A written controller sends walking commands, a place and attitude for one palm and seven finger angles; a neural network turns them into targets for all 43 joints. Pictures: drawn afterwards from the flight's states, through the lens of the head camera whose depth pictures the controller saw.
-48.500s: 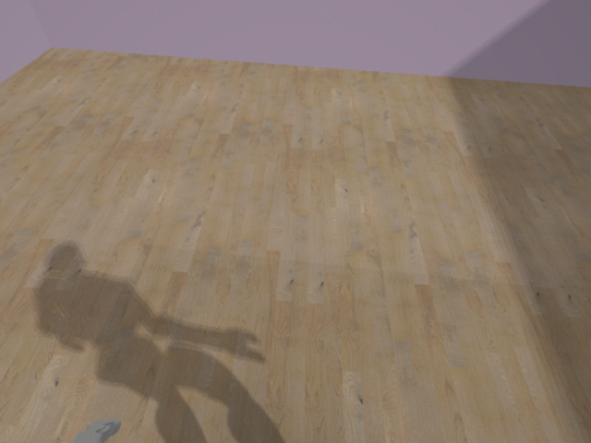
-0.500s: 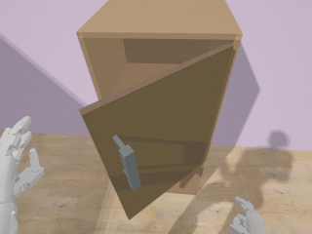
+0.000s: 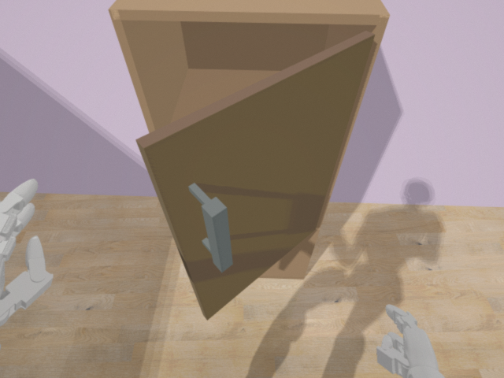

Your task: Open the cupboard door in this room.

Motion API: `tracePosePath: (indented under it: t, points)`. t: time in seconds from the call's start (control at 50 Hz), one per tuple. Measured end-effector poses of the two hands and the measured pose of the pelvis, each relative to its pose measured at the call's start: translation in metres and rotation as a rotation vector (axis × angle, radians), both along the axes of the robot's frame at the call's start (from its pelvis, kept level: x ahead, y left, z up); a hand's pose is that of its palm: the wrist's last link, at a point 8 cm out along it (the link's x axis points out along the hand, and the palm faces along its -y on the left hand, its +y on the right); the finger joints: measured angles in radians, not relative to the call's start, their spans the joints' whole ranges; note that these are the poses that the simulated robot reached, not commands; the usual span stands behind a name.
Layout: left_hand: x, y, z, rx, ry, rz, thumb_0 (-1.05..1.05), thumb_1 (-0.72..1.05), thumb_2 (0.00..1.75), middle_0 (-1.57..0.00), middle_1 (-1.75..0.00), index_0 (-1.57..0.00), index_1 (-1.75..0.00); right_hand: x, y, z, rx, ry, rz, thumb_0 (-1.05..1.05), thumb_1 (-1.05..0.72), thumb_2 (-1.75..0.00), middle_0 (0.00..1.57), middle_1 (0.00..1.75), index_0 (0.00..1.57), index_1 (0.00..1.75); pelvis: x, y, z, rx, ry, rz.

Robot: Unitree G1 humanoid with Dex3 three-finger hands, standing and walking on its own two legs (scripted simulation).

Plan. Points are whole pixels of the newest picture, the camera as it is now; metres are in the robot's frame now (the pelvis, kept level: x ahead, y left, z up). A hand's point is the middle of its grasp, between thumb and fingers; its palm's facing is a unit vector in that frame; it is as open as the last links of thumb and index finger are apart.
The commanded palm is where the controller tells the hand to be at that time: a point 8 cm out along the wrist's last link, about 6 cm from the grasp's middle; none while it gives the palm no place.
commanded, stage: step back with the hand held close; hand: left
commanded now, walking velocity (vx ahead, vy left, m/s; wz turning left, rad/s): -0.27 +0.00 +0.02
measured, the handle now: (210, 229) +0.31 +0.09 +0.09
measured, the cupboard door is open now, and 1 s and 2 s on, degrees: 43 43 43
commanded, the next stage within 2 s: stop stepping back and stand still in 0.46 s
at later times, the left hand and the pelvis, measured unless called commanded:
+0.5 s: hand out of the picture +0.06 +0.33 +0.15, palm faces +0.53 -0.76 -0.39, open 7.4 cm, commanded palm +0.00 +0.36 +0.18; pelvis -0.12 +0.05 -0.02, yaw +5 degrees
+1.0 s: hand out of the picture -0.01 +0.33 +0.16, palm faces +0.49 -0.78 -0.39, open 7.4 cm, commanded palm -0.05 +0.35 +0.18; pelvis -0.19 +0.05 -0.01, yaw +1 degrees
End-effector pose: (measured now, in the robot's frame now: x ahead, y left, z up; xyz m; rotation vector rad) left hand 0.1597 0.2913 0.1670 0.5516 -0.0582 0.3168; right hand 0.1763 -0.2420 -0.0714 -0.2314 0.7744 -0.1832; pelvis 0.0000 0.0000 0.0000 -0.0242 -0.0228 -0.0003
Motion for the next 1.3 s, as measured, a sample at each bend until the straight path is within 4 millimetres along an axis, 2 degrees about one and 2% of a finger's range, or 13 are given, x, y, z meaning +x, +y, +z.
tracePosePath:
  t: [0.2,0.4,0.48,0.56,0.66,0.78,0.86,0.92,1.0,1.08,1.16,1.24,1.3]
  points:
    - [-0.051,0.031,0.016,0.059,-0.143,0.011,0.02,0.88,0.9,-0.21,-0.3,-0.22,-0.3,-0.055,0.032,-0.001,-0.01,-0.031,0.031,0.01,-0.9,-0.9,0.2,0.3,0.2,0.3,-0.049,0.022,-0.007,-0.025,-0.01,0.024]
    - [-0.132,0.048,0.009,0.047,-0.168,0.102,0.01,0.89,0.9,-0.21,-0.3,-0.22,-0.3,-0.1,0.057,-0.02,0.002,0.026,0.107,0.01,-0.9,-0.9,0.2,0.3,0.21,0.3,-0.094,0.036,-0.013,-0.005,-0.009,0.059]
    - [-0.141,0.066,0.001,-0.003,-0.247,0.117,0.01,0.88,0.9,-0.21,-0.3,-0.22,-0.3,-0.115,0.066,-0.018,-0.054,0.009,0.112,0.01,-0.9,-0.9,0.2,0.3,0.21,0.3,-0.11,0.05,-0.021,-0.016,-0.007,0.085]
    - [-0.146,0.081,0.005,-0.013,-0.293,0.129,0.02,0.88,0.9,-0.21,-0.3,-0.22,-0.3,-0.133,0.082,-0.009,-0.038,-0.026,0.125,0.01,-0.9,-0.9,0.2,0.3,0.21,0.3,-0.135,0.053,-0.014,-0.029,-0.023,0.082]
    - [-0.163,0.074,0.022,-0.006,-0.306,0.064,0.02,0.89,0.9,-0.21,-0.3,-0.21,-0.3,-0.16,0.093,0.008,0.013,-0.052,0.118,0.01,-0.9,-0.9,0.2,0.3,0.21,0.3,-0.155,0.052,-0.002,-0.052,0.008,0.057]
    - [-0.19,0.053,0.031,0.009,-0.248,0.009,0.01,0.89,0.9,-0.21,-0.3,-0.21,-0.3,-0.186,0.088,0.013,0.033,-0.065,0.111,0.01,-0.9,-0.9,0.2,0.3,0.21,0.3,-0.173,0.046,0.005,-0.026,0.052,0.055]
    - [-0.207,0.048,0.023,0.053,-0.187,0.002,0.01,0.89,0.9,-0.21,-0.3,-0.21,-0.3,-0.2,0.073,-0.007,0.032,-0.052,0.105,0.01,-0.9,-0.9,0.2,0.3,0.21,0.3,-0.192,0.045,-0.007,-0.004,0.044,0.016]
    - [-0.214,0.056,0.018,0.036,-0.173,0.03,0.01,0.88,0.9,-0.21,-0.3,-0.22,-0.3,-0.218,0.062,-0.015,0.033,-0.012,0.061,0.01,-0.9,-0.9,0.2,0.3,0.21,0.3,-0.191,0.046,-0.007,-0.005,0.019,0.003]
    - [-0.214,0.071,0.004,-0.029,-0.227,0.091,0.01,0.88,0.9,-0.21,-0.3,-0.22,-0.3,-0.236,0.048,-0.016,-0.011,-0.005,0.011,0.01,-0.9,-0.9,0.2,0.3,0.21,0.3,-0.187,0.048,-0.011,0.01,-0.012,0.009]
    - [-0.205,0.07,-0.005,-0.107,-0.261,0.094,0.02,0.89,0.9,-0.21,-0.3,-0.21,-0.3,-0.247,0.042,-0.009,-0.046,-0.046,-0.004,0.01,-0.9,-0.9,0.2,0.3,0.2,0.3,-0.203,0.052,-0.013,0.029,-0.047,0.006]
    - [-0.208,0.051,0.006,-0.063,-0.255,0.01,0.02,0.89,0.9,-0.21,-0.3,-0.21,-0.3,-0.258,0.046,0.001,-0.024,-0.097,-0.002,0.01,-0.9,-0.9,0.2,0.3,0.2,0.3,-0.221,0.047,-0.009,0.034,-0.042,0.012]
    - [-0.234,0.038,0.019,0.044,-0.209,-0.047,0.02,0.89,0.9,-0.21,-0.3,-0.21,-0.3,-0.269,0.05,-0.003,0.017,-0.081,0.011,0.01,-0.9,-0.9,0.2,0.3,0.2,0.3,-0.234,0.041,-0.007,0.017,-0.024,0.031]
    - [-0.254,0.042,0.023,0.067,-0.18,-0.021,0.01,0.88,0.9,-0.21,-0.3,-0.22,-0.3,-0.279,0.052,-0.01,0.025,-0.009,0.02,0.01,-0.9,-0.9,0.2,0.3,0.2,0.3,-0.234,0.042,-0.002,0.021,-0.001,0.013]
